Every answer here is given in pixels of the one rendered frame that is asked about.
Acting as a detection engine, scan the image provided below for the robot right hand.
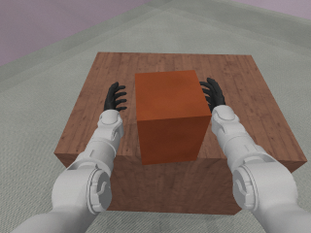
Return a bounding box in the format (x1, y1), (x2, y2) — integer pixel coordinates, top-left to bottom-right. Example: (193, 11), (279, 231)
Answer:
(199, 78), (226, 114)

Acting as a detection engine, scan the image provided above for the carton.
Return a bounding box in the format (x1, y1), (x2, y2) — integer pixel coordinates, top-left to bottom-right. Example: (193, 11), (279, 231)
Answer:
(134, 70), (212, 165)

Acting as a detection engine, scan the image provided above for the pedestal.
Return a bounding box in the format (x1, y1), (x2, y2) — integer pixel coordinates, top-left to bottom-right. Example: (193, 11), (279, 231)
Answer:
(54, 51), (308, 216)

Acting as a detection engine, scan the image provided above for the robot left forearm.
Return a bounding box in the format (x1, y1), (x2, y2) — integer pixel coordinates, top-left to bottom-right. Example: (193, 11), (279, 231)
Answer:
(52, 109), (124, 193)

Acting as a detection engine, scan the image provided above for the robot left upper arm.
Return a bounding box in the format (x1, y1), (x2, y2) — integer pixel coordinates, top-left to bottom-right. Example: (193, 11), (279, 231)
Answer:
(11, 168), (113, 233)

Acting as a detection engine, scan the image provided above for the robot left hand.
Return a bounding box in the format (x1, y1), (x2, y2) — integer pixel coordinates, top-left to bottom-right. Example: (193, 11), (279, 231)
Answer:
(103, 82), (127, 112)

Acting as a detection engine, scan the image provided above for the robot right upper arm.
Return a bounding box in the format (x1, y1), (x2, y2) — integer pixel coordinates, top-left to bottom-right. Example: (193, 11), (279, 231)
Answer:
(232, 161), (311, 233)

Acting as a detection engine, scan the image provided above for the robot right forearm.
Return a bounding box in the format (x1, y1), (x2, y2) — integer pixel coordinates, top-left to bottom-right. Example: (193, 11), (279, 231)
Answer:
(211, 105), (298, 201)

